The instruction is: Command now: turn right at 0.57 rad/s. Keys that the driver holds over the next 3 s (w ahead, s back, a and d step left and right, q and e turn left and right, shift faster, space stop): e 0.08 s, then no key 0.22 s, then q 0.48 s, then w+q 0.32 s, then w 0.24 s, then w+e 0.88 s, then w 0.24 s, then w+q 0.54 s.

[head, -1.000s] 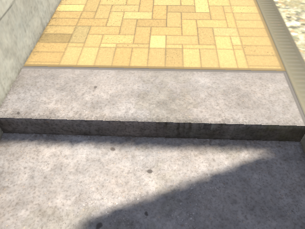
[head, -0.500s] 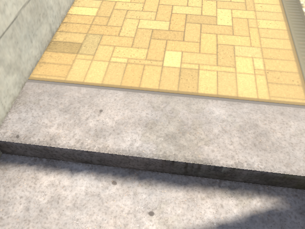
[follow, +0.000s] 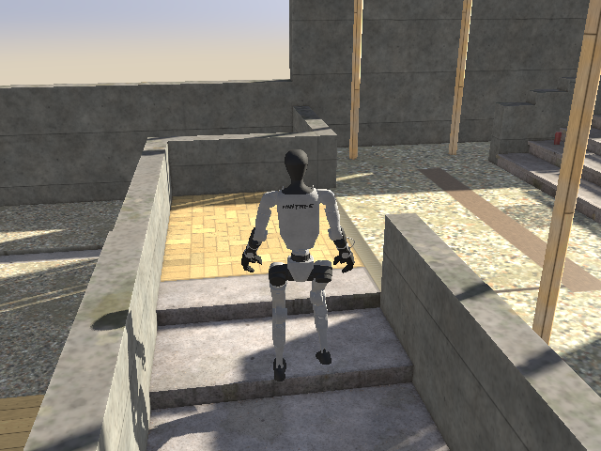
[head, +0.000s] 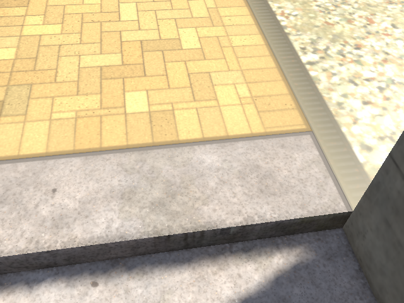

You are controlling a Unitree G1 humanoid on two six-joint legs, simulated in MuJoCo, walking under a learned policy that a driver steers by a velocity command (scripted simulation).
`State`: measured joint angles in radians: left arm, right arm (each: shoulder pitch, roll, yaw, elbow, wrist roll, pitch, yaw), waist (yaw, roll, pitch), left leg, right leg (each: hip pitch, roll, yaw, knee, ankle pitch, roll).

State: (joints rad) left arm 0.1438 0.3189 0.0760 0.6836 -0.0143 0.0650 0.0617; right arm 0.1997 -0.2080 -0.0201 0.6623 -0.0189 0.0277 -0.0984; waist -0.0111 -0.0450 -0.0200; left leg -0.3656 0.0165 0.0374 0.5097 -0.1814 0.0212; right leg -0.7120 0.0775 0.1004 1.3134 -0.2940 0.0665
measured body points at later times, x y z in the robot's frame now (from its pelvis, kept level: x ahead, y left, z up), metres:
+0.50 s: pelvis -0.03 -0.03 -0.03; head -0.04 -0.04 +0.42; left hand +0.20 +0.15 -0.09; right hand -0.01 -0.32 -0.15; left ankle -0.11 +0.08 -0.57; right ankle +0.04 -0.15 -0.73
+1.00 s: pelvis -0.05 -0.03 -0.12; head -0.05 -0.02 +0.33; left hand +0.09 +0.23 -0.21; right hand +0.08 -0.25 -0.23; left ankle -0.16 +0.10 -0.85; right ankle -0.10 -0.17 -0.83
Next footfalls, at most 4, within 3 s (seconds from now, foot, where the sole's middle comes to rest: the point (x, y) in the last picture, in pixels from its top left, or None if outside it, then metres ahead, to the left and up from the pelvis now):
0.22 right None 0.08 -0.16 -0.77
0.66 left None -0.12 0.10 -0.89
1.02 right None -0.06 -0.17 -0.89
1.38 left None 0.18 0.10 -0.77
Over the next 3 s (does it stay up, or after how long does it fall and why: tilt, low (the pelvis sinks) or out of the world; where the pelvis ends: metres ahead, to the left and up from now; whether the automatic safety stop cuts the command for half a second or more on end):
stays up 0.98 0.01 0.11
